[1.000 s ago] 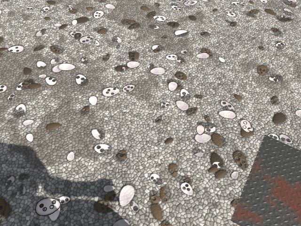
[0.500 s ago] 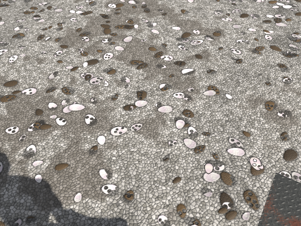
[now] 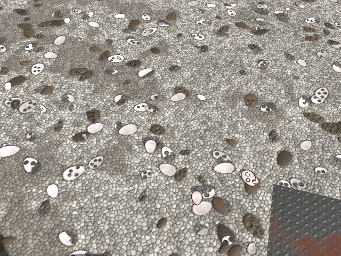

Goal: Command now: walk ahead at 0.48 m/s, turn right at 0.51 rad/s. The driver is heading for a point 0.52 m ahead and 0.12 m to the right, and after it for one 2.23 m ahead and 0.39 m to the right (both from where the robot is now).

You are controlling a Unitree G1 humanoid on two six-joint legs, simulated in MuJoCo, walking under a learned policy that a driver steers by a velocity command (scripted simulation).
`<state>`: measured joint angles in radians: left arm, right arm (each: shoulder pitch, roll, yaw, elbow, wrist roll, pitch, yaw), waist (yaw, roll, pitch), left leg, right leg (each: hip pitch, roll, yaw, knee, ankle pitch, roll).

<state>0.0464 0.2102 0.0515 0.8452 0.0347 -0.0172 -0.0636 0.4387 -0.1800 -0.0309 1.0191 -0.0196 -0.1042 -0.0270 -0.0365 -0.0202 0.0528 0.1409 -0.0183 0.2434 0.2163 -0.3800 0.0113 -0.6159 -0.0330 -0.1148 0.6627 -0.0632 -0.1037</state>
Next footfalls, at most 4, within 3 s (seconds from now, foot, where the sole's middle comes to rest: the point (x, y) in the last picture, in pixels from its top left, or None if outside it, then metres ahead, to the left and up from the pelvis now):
0.08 right None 0.21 -0.07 -0.77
0.62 left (169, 225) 0.56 0.01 -0.77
1.04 right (226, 248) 0.47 -0.20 -0.77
1.38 left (167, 242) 0.50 0.02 -0.77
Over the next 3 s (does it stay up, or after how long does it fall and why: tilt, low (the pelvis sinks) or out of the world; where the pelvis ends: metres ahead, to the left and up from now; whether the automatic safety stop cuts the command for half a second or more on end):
stays up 0.54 -0.11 0.02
